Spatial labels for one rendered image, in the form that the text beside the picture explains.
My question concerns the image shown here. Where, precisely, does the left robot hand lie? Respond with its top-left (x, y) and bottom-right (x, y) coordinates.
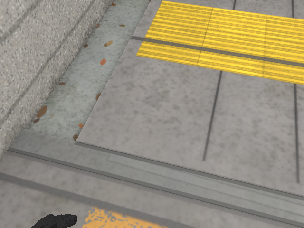
top-left (30, 214), bottom-right (78, 228)

